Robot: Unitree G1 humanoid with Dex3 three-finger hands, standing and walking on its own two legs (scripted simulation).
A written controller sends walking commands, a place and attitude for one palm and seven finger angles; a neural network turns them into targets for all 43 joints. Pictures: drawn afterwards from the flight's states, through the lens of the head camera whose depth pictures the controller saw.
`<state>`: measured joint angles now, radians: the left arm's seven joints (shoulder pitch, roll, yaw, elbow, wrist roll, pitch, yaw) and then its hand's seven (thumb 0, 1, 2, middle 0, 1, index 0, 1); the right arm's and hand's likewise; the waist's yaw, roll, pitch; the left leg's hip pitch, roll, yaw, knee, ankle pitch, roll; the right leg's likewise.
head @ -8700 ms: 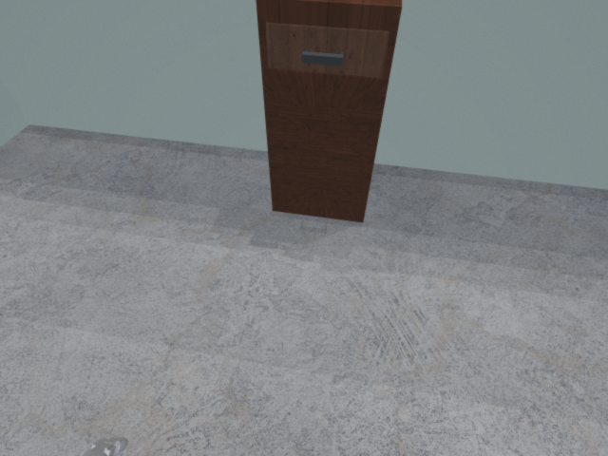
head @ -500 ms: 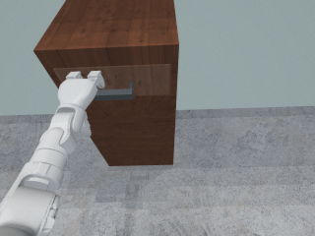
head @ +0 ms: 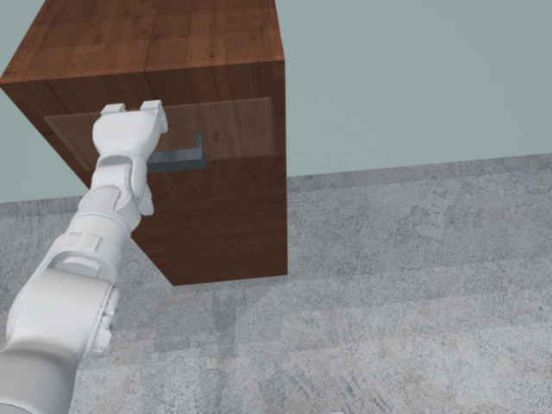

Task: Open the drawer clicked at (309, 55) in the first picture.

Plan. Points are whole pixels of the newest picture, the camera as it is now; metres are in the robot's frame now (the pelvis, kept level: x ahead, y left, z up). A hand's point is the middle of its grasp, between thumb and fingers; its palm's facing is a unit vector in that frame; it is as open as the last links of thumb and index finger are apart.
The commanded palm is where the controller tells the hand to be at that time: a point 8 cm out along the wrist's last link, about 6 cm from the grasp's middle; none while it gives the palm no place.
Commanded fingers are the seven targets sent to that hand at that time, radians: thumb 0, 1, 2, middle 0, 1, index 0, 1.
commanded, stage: move the hooked fingers above the handle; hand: left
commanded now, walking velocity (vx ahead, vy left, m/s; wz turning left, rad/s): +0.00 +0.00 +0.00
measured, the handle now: (168, 151) +0.56 +0.19 +0.01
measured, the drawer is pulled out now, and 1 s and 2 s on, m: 0.00 0.00 0.00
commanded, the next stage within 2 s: none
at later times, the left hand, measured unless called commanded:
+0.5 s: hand (138, 156) +0.50 +0.21 +0.06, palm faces -0.08 +0.02 -1.00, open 13.8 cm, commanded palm +0.49 +0.20 +0.11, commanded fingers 0.00 -0.50 0.30 -0.30 -1.20 -0.30 -1.20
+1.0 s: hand (170, 132) +0.52 +0.15 +0.09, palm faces +0.07 +0.02 -1.00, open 13.3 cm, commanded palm +0.50 +0.20 +0.11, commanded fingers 0.00 -0.50 0.30 -0.30 -1.20 -0.30 -1.20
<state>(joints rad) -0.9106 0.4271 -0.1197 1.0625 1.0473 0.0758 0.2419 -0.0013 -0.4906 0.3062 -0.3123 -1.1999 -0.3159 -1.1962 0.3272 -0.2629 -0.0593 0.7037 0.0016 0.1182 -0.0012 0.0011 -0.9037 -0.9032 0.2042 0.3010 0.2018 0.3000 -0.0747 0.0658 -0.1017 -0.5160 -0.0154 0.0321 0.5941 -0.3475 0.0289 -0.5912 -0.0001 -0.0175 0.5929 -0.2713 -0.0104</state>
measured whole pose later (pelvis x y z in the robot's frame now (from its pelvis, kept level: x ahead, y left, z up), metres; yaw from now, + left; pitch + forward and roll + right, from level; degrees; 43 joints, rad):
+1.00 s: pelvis -0.02 +0.01 -0.01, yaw -2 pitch +19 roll +0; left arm -1.14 0.41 -0.07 1.28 1.10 0.15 0.37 0.00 -0.49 0.31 -0.40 -1.27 -0.39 -1.32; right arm 0.30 -0.26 0.00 0.71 0.00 0.13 -0.01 0.00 -0.90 -0.90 0.20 0.30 0.20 0.30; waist -0.17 0.08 -0.12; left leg -0.66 -0.01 0.07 0.68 -0.36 0.05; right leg -0.73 0.00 0.01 0.65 -0.25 0.01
